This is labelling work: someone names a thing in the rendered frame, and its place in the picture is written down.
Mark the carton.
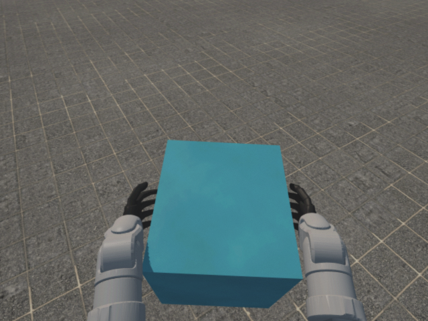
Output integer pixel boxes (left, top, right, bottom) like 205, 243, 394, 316
142, 140, 303, 308

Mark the robot right forearm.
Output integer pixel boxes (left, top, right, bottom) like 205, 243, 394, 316
298, 213, 366, 321

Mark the left robot hand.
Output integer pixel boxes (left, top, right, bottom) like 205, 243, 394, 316
123, 182, 158, 229

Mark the robot left forearm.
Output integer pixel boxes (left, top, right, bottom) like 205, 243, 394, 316
87, 215, 146, 321

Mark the right robot hand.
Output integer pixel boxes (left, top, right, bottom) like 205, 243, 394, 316
288, 183, 316, 230

